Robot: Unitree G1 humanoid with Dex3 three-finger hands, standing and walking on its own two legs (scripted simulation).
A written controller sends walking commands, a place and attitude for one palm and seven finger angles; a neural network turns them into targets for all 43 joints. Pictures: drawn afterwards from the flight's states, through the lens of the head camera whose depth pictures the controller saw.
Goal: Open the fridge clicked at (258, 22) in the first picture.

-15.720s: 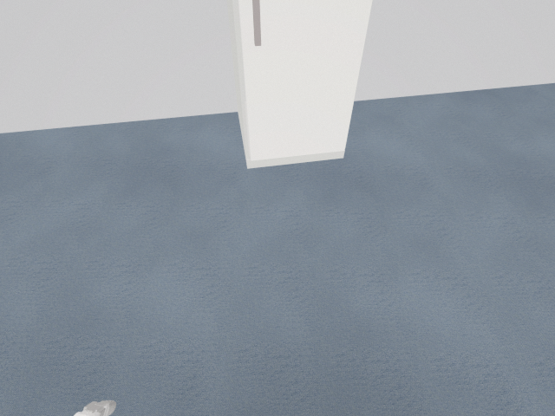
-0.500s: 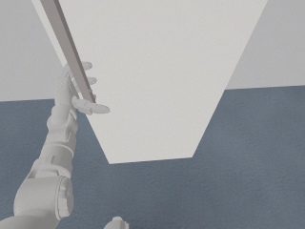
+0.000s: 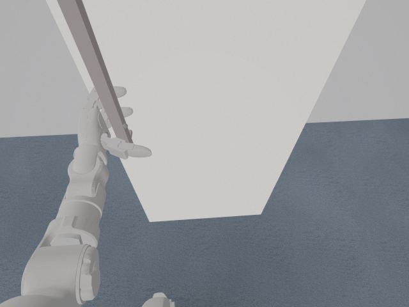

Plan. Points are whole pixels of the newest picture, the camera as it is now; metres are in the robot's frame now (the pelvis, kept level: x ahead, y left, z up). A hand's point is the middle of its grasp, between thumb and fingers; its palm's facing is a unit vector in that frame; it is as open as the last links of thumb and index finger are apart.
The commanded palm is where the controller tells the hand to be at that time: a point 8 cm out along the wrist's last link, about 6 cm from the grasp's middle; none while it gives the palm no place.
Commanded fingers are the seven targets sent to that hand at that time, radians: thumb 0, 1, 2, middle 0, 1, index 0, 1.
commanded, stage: grip the handle and tug to test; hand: left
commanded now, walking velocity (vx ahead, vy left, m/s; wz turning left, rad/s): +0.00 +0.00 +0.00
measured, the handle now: (106, 80) +0.50 +0.18 +0.17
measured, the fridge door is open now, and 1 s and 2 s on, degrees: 0 0 1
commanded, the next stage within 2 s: pull the door a little, standing still in 1.40 s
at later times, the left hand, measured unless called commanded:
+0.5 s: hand (123, 126) +0.44 +0.16 +0.10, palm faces +0.08 -1.00 -0.01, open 8.5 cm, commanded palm +0.41 +0.20 +0.10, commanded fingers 0.00 0.76 0.84 -0.44 -1.38 -0.44 -1.38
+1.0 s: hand (123, 125) +0.44 +0.16 +0.10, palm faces +0.08 -1.00 +0.00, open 6.0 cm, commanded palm +0.41 +0.20 +0.10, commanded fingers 0.00 0.90 0.90 -0.45 -1.40 -0.45 -1.40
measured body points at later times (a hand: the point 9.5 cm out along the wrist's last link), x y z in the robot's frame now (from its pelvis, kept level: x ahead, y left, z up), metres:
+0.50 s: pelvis +0.00 +0.00 +0.00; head +0.06 +0.00 +0.45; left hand +0.43 +0.21 +0.11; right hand +0.07 -0.26 -0.12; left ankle +0.05 +0.14 -0.70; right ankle -0.05 -0.11 -0.70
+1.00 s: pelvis +0.00 +0.00 +0.00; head +0.05 +0.00 +0.45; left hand +0.43 +0.21 +0.11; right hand +0.06 -0.26 -0.12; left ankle +0.05 +0.14 -0.70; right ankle -0.05 -0.11 -0.70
